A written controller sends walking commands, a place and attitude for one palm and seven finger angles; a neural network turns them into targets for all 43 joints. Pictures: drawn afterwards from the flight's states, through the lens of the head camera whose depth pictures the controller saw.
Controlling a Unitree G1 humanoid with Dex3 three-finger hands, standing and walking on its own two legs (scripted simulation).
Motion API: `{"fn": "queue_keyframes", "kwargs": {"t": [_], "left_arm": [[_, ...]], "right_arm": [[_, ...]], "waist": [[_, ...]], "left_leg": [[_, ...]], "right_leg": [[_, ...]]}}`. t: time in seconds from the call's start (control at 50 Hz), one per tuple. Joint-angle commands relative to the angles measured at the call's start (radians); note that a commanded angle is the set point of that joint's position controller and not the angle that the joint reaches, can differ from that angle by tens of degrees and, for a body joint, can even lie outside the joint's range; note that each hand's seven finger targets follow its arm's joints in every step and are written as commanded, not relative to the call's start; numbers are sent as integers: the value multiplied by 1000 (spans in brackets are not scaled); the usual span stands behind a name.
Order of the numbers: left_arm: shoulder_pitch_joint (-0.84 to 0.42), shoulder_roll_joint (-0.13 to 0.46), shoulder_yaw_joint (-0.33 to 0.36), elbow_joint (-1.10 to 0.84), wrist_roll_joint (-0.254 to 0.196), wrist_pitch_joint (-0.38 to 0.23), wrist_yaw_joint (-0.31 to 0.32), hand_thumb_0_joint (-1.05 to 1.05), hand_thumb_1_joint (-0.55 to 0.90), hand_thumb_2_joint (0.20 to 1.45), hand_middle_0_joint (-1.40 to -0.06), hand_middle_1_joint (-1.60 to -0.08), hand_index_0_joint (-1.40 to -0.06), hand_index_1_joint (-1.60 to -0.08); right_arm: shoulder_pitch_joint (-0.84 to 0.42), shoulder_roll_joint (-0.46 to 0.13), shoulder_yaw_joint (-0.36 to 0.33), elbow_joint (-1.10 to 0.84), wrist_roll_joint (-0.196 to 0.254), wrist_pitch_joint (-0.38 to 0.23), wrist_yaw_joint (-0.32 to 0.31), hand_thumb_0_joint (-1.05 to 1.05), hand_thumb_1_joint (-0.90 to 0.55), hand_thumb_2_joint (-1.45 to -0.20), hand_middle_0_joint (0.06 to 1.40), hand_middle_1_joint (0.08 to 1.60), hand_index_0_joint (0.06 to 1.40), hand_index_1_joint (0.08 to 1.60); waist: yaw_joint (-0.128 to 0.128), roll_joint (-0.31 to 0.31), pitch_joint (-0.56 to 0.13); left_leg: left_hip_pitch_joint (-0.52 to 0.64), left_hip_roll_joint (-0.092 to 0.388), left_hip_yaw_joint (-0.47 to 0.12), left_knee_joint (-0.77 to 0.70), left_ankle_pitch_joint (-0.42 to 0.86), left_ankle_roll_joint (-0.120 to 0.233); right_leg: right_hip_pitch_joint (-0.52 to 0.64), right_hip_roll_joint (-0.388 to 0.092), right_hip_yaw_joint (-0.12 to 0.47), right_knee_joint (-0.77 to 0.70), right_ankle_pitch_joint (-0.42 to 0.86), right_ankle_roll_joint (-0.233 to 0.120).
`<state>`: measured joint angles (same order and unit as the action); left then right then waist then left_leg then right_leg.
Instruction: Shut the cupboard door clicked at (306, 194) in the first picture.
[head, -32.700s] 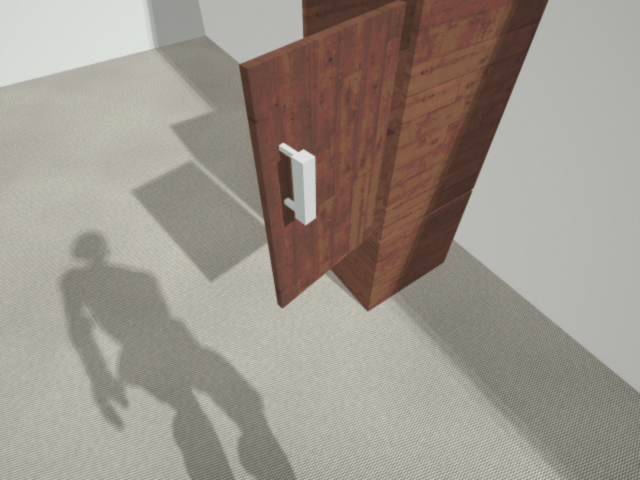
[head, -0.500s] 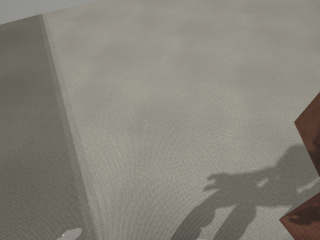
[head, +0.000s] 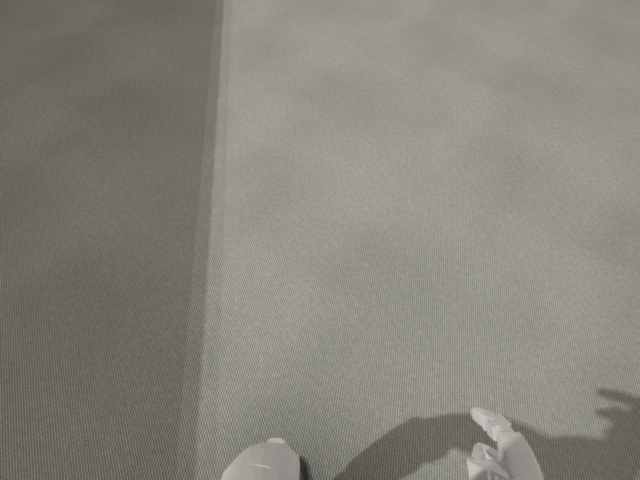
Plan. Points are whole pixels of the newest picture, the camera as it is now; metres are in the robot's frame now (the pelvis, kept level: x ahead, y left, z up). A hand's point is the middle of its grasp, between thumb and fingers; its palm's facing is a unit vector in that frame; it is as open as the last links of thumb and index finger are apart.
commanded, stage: walk to a spot facing it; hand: left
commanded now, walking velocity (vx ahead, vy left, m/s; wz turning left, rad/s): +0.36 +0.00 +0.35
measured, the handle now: out of the picture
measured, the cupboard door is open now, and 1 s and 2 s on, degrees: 61 61 61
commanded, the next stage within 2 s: turn to face it in 0.66 s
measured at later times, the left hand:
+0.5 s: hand (248, 289) +0.39 +0.16 -0.12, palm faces +0.06 -0.98 -0.20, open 7.4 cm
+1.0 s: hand (196, 369) +0.27 +0.22 -0.16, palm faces +0.41 -0.88 -0.24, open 7.4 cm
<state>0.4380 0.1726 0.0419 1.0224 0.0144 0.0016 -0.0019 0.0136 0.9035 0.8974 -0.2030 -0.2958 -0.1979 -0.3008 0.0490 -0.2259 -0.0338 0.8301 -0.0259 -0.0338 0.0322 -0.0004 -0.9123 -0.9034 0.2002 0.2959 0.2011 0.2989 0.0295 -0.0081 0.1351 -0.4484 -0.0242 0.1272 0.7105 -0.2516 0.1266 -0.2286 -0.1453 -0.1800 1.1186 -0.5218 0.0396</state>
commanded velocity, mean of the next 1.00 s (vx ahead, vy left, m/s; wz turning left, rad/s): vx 0.14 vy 0.00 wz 0.19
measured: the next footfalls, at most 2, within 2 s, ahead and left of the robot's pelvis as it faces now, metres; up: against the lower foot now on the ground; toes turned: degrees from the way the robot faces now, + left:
right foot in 0.44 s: +0.35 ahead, -0.13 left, +0.00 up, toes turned +4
left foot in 0.86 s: +0.40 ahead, +0.15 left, +0.00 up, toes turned +28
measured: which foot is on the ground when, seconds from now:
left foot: down 0.00-0.46, up 0.48-0.84, down 0.86-1.00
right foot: up 0.00-0.42, down 0.44-0.84, up 0.86-1.00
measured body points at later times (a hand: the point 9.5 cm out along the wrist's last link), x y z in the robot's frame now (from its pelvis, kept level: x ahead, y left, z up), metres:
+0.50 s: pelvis +0.23 -0.04 +0.01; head +0.28 -0.04 +0.46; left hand +0.39 +0.21 -0.10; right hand +0.17 -0.27 -0.13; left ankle +0.08 +0.05 -0.66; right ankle +0.31 -0.14 -0.71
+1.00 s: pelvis +0.35 +0.03 +0.02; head +0.38 +0.06 +0.46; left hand +0.25 +0.27 -0.14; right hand +0.60 -0.13 -0.09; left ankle +0.36 +0.13 -0.71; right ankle +0.35 -0.12 -0.66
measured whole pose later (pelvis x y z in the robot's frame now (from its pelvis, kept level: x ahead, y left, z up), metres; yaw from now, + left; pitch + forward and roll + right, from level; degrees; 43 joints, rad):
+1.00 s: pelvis +0.35 +0.03 +0.02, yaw +20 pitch +0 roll -1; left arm 0.30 0.25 0.04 0.99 0.01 0.05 0.02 0.01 0.92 0.90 -0.20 -0.29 -0.19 -0.30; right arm 0.03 -0.22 0.00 0.86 -0.03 0.00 -0.01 0.00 -0.91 -0.90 0.20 0.30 0.20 0.30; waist 0.06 -0.02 0.09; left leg -0.36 0.05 0.13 0.64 -0.27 0.05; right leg -0.35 -0.07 -0.05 0.95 -0.56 0.03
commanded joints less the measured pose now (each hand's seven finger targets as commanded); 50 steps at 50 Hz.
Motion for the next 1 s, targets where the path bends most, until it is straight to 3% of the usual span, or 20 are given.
{"fn": "queue_keyframes", "kwargs": {"t": [0.0,0.08,0.18,0.3,0.36,0.38,0.4,0.42,0.44,0.48,0.5,0.54,0.64,0.74,0.78,0.8,0.82,0.84,0.9,0.98], "left_arm": [[-153,116,48,-174,18,-45,-2,0,900,900,-200,-300,-200,-300],[-112,94,47,-144,24,-21,-16,0,900,900,-200,-300,-200,-300],[-279,105,40,-201,18,-20,-26,0,900,900,-200,-300,-200,-300],[-447,106,26,-256,13,-37,-28,0,900,900,-200,-300,-200,-300],[-391,122,29,-254,9,-45,-21,0,900,900,-200,-300,-200,-300],[-281,146,37,-230,10,-52,-16,0,900,900,-200,-300,-200,-300],[-123,193,54,-184,14,-63,-6,0,900,900,-200,-300,-200,-300],[36,288,79,-146,26,-68,8,0,900,900,-200,-300,-200,-300],[56,304,77,-138,13,-63,7,0,900,900,-200,-300,-200,-300],[-139,199,62,-184,9,-52,21,0,900,900,-200,-300,-200,-300],[-193,151,49,-195,9,-55,24,0,900,900,-200,-300,-200,-300],[-210,134,41,-189,10,-65,22,0,900,900,-200,-300,-200,-300],[-200,136,44,-166,8,-63,25,0,900,900,-200,-300,-200,-300],[-170,198,57,-168,15,-45,23,0,900,900,-200,-300,-200,-300],[-146,199,51,-155,13,-38,25,0,900,900,-200,-300,-200,-300],[-124,182,39,-154,6,-31,27,0,900,900,-200,-300,-200,-300],[-67,115,20,-166,-10,-22,29,0,900,900,-200,-300,-200,-300],[-88,116,2,-176,-2,-13,39,0,900,900,-200,-300,-200,-300],[-140,115,0,-125,1,12,30,0,900,900,-200,-300,-200,-300],[-83,106,15,-86,4,37,0,0,900,900,-200,-300,-200,-300]], "right_arm": [[216,-174,-41,8,-1,-12,-47,0,-900,-900,200,300,200,300],[220,-131,-27,40,4,-33,-47,0,-900,-900,200,300,200,300],[301,-109,-29,90,10,-40,-45,0,-900,-900,200,300,200,300],[410,-93,-35,153,4,-41,-51,0,-900,-900,200,300,200,300],[402,-103,-38,165,6,-35,-57,0,-900,-900,200,300,200,300],[381,-103,-39,166,11,-35,-57,0,-900,-900,200,300,200,300],[359,-90,-40,157,24,-41,-51,0,-900,-900,200,300,200,300],[395,-43,-36,131,34,-52,-46,0,-900,-900,200,300,200,300],[413,-51,-45,120,28,-44,-48,0,-900,-900,200,300,200,300],[342,-52,-48,112,15,-22,-41,0,-900,-900,200,300,200,300],[296,-27,-43,113,13,-4,-33,0,-900,-900,200,300,200,300],[307,4,-35,110,8,25,-21,0,-900,-900,200,300,200,300],[241,21,-33,77,3,57,0,0,-900,-900,200,300,200,300],[113,-9,-24,3,4,50,11,0,-900,-900,200,300,200,300],[183,-37,-23,21,0,36,1,0,-900,-900,200,300,200,300],[276,-106,-33,45,-7,25,-5,0,-900,-900,200,300,200,300],[349,-220,-51,54,-13,15,-18,0,-900,-900,200,300,200,300],[356,-252,-47,59,-3,25,-32,0,-900,-900,200,300,200,300],[152,-179,-19,16,-3,20,-62,0,-900,-900,200,300,200,300],[38,-180,-16,17,-2,39,-64,0,-900,-900,200,300,200,300]], "waist": [[-87,102,-143],[-33,81,-139],[-50,87,-78],[-95,90,-65],[-55,104,-90],[5,82,-126],[73,6,-215],[110,-214,-365],[87,-194,-386],[21,-156,-246],[-7,-87,-185],[-47,-124,-151],[-72,-149,-121],[-33,-150,-129],[-63,-90,-178],[-98,43,-260],[-110,309,-354],[-119,235,-369],[-71,238,-225],[-17,147,-187]], "left_leg": [[288,328,-490,-447,-44,92],[245,232,-360,-480,82,78],[290,204,-331,-530,126,78],[423,203,-311,-440,435,63],[403,200,-316,-338,590,34],[352,181,-309,-221,641,7],[163,136,-283,-21,558,-27],[-75,-34,-162,308,26,-83],[-141,-50,-150,552,-363,-92],[-198,64,-199,670,-225,-99],[-175,100,-190,628,-167,-116],[-138,104,-155,540,-133,-139],[-116,109,-76,330,-33,-160],[-16,74,-23,56,-29,-137],[191,39,-31,-130,77,-124],[403,108,-98,-199,368,-95],[583,391,-428,-213,792,44],[512,478,-444,-259,796,119],[308,423,-347,-352,447,80],[215,365,-173,-363,230,29]], "right_leg": [[-422,-36,189,198,143,-5],[-360,-8,168,16,261,18],[-404,6,167,-190,406,31],[-350,73,138,-441,416,-1],[-169,117,123,-542,377,-31],[-2,128,126,-616,418,-42],[315,46,212,-642,512,-74],[590,-254,522,-693,644,-179],[537,-394,624,-765,642,-246],[287,-337,486,-803,505,-224],[166,-283,322,-804,590,-197],[62,-235,164,-799,768,-164],[31,-192,6,-811,818,-133],[92,-220,-5,-710,823,-123],[59,-180,-6,-575,798,-99],[-31,-113,-38,-414,618,-50],[-234,36,-37,-209,5,14],[-200,72,84,-89,-242,-9],[-235,43,194,-59,-67,-6],[-115,80,133,-242,20,-5]]}}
